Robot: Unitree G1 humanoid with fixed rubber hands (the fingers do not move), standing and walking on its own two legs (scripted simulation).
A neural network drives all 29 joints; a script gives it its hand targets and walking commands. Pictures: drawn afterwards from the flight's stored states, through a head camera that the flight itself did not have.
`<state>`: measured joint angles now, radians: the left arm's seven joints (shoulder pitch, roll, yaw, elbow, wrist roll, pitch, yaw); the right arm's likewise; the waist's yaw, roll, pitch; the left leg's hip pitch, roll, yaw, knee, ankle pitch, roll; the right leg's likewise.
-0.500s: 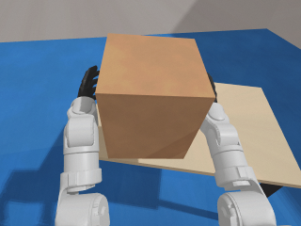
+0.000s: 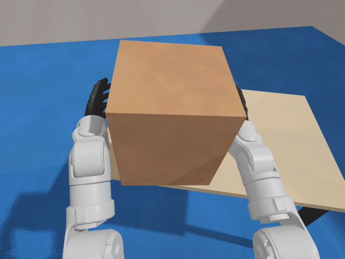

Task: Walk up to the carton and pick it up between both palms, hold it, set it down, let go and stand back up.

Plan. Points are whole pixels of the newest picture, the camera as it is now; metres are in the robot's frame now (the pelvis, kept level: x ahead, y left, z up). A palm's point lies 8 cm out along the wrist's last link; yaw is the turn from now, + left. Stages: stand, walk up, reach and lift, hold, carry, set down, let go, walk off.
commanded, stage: hold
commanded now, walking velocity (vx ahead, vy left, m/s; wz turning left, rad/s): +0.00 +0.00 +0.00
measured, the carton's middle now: (168, 119) +0.36 +0.00 +0.15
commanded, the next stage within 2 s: set down in 1.50 s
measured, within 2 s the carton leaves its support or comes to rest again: neither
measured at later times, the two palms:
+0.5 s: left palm (100, 114) +0.36 +0.14 +0.18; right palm (239, 118) +0.35 -0.16 +0.16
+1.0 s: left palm (98, 114) +0.36 +0.15 +0.17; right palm (237, 116) +0.36 -0.15 +0.16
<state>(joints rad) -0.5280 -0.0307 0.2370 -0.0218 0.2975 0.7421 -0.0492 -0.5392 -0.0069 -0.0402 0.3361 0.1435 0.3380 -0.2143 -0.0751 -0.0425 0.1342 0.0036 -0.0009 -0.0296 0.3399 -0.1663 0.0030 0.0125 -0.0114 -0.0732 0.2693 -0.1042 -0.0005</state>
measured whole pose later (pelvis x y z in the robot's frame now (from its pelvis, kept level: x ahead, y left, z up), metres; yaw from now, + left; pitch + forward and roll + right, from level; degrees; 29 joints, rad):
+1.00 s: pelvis +0.01 +0.00 +0.00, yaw +0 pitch -10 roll -1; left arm -0.53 -0.04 0.24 -0.01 0.31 0.74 -0.05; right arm -0.55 -0.01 -0.04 0.37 0.14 0.32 -0.20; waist -0.08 -0.06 0.13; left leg 0.01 0.00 -0.02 0.33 -0.17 0.00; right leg 0.02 -0.01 -0.07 0.26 -0.11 0.00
